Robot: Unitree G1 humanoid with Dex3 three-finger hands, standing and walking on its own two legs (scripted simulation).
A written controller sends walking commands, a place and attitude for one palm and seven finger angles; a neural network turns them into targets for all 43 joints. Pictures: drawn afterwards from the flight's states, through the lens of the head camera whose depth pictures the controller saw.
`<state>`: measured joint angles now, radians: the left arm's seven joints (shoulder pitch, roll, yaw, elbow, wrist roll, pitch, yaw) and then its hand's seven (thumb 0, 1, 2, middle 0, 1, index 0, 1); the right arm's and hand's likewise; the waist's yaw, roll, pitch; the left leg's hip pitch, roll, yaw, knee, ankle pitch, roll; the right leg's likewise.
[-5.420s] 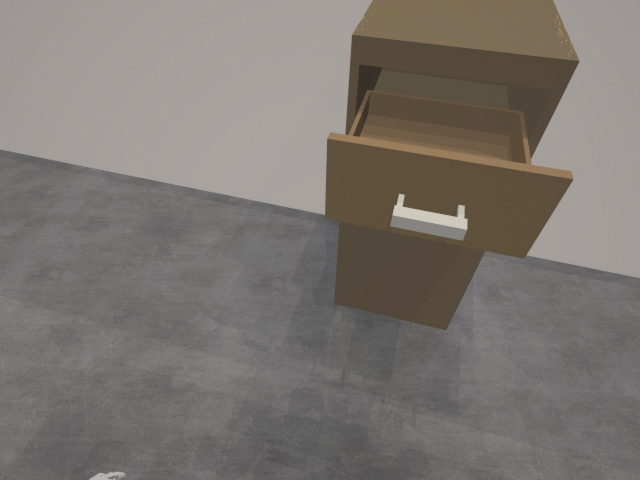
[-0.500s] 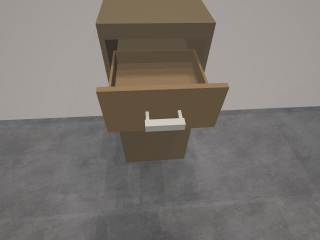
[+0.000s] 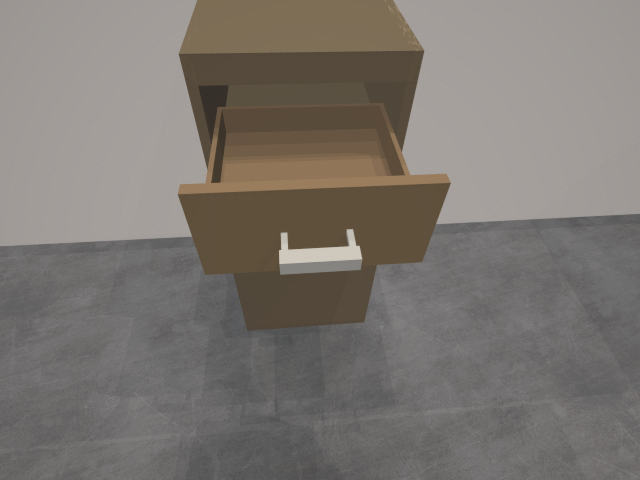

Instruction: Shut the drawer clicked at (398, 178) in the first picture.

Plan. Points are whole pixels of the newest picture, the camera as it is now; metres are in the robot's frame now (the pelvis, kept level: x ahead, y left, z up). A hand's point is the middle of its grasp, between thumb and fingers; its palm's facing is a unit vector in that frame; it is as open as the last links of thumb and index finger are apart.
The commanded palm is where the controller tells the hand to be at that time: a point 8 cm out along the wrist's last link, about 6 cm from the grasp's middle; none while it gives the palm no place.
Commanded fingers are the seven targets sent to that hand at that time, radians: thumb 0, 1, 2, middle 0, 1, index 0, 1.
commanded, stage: shuffle to correct the standing spot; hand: left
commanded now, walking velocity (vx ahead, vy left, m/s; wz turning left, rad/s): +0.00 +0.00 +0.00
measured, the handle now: (318, 248) +0.42 +0.03 +0.04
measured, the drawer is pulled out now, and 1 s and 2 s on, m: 0.28 0.28 0.28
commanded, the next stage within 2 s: come to a stop and stand still in 1.10 s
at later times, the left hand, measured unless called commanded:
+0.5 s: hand out of the picture -0.03 +0.12 -0.19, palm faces +0.14 -0.98 -0.17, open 7.4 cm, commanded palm none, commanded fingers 0.00 0.90 0.90 -0.20 -0.30 -0.20 -0.30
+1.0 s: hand (281, 462) +0.18 +0.07 -0.18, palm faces +0.12 -0.96 -0.25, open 7.3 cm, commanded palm none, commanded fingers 0.00 0.90 0.90 -0.20 -0.30 -0.20 -0.30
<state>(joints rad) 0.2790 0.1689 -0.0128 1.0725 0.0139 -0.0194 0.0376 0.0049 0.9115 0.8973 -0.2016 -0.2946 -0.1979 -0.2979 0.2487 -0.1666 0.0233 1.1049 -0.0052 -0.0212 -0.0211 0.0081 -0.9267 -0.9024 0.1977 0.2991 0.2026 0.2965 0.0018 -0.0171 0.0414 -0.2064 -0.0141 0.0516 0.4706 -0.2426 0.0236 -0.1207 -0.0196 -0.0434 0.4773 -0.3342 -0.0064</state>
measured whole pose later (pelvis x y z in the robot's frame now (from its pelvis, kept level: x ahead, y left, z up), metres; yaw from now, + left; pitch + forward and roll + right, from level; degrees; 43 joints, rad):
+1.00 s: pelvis +0.13 -0.14 -0.02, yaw +7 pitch +1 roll +0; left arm 0.20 0.19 0.06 0.93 0.04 0.01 -0.01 0.01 0.92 0.90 -0.20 -0.29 -0.20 -0.30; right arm 0.28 -0.19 -0.05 1.00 -0.03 0.03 -0.02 0.00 -0.91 -0.90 0.20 0.30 0.21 0.30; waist -0.02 0.03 0.08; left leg -0.33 0.13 0.01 0.79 -0.50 -0.04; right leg -0.38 -0.05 -0.08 0.66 -0.30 -0.01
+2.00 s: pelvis +0.14 -0.20 +0.00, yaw +8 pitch -2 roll +1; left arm 0.29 0.18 0.04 1.05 0.04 0.04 0.02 0.01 0.91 0.90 -0.20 -0.29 -0.20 -0.30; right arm 0.29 -0.14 -0.01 1.06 -0.02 0.01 -0.02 0.00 -0.94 -0.90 0.20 0.30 0.20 0.30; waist 0.01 -0.05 0.01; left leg -0.16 0.00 0.05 0.43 -0.24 0.02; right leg -0.29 -0.01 -0.03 0.70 -0.41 -0.02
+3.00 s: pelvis +0.11 -0.19 -0.01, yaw +10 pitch +0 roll +0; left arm 0.49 0.17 0.00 0.12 -0.15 -0.13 0.10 0.03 0.96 0.90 -0.25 -0.35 -0.24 -0.35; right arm 0.32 -0.23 0.01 0.80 0.03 -0.26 -0.06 0.01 -0.92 -0.90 0.20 0.30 0.20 0.30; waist -0.03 0.03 -0.04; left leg -0.34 -0.03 0.02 0.62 -0.28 0.03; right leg -0.30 -0.03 -0.06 0.63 -0.34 -0.01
